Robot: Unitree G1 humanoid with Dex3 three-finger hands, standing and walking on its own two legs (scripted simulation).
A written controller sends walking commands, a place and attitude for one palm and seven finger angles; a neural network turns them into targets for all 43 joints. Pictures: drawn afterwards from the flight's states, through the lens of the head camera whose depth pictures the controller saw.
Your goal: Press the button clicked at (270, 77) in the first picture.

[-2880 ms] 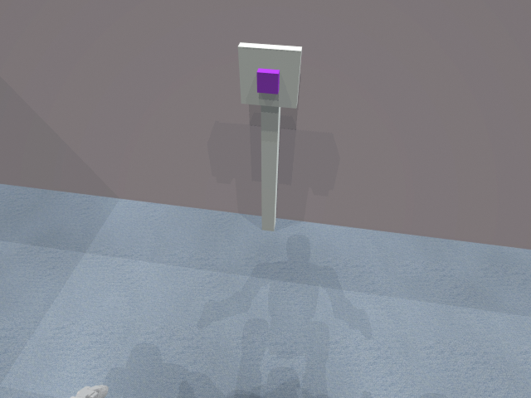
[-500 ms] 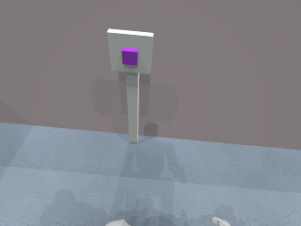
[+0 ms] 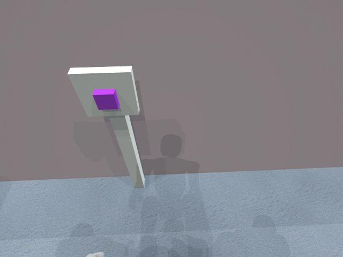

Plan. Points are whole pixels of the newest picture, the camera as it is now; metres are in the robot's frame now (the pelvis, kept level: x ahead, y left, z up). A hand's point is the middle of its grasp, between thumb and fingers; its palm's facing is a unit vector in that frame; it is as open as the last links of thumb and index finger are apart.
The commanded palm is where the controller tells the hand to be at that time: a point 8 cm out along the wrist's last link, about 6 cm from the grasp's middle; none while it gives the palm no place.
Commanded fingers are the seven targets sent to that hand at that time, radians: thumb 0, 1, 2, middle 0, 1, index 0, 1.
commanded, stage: take the last steps up to it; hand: left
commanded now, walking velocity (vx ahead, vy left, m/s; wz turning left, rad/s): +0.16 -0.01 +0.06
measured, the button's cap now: (106, 98) +0.56 +0.20 +0.03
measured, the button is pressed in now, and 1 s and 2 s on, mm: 0 0 0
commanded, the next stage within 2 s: come to a stop and stand still in 0.02 s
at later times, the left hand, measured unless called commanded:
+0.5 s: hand out of the picture +0.06 +0.19 -0.18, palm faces +0.10 -0.98 -0.17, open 7.4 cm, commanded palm none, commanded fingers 0.00 0.90 0.90 -0.20 -0.30 -0.20 -0.30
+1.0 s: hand out of the picture -0.02 +0.13 -0.15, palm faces +0.13 -0.97 -0.19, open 7.4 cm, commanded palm none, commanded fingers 0.00 0.90 0.90 -0.20 -0.30 -0.20 -0.30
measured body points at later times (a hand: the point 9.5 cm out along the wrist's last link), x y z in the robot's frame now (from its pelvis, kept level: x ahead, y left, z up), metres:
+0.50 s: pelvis +0.06 +0.01 +0.01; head +0.09 +0.04 +0.45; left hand +0.05 +0.24 -0.16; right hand +0.18 -0.21 -0.13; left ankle +0.14 +0.11 -0.73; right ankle +0.02 -0.12 -0.67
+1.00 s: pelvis +0.01 -0.03 +0.02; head +0.01 -0.05 +0.47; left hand -0.02 +0.18 -0.13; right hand -0.01 -0.29 -0.14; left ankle -0.02 +0.11 -0.68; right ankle +0.00 -0.14 -0.73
